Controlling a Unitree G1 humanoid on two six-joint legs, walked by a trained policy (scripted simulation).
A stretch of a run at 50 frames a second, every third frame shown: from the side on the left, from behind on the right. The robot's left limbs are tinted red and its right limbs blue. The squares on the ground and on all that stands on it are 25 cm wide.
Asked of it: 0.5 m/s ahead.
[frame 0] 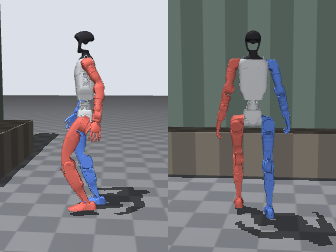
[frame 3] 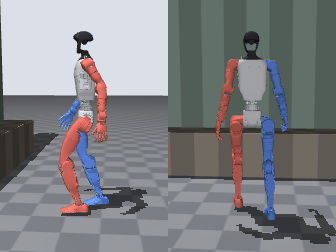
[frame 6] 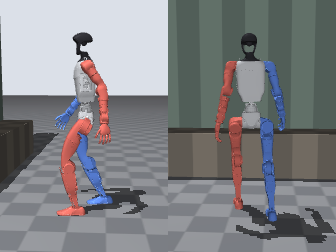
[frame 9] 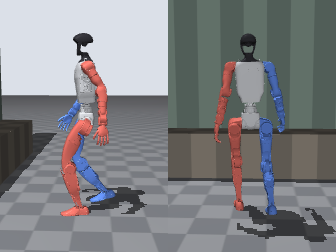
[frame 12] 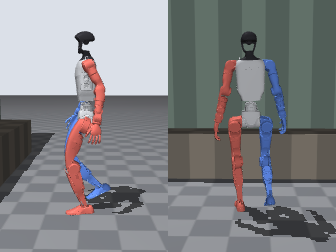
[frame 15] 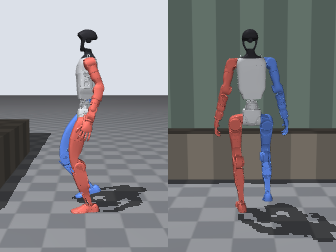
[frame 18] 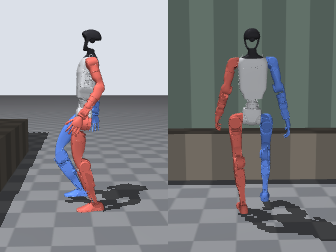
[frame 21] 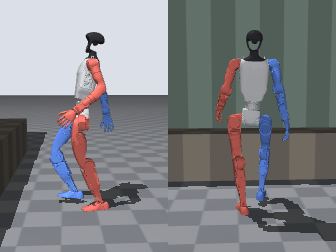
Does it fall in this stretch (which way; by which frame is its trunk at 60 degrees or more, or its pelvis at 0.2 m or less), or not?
no
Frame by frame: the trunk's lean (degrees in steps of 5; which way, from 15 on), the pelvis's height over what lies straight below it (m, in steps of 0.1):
0: 0, 0.8
3: 0, 0.8
6: 5, 0.8
9: 5, 0.8
12: 0, 0.8
15: 5, 0.8
18: 5, 0.8
21: 15 backward, 0.8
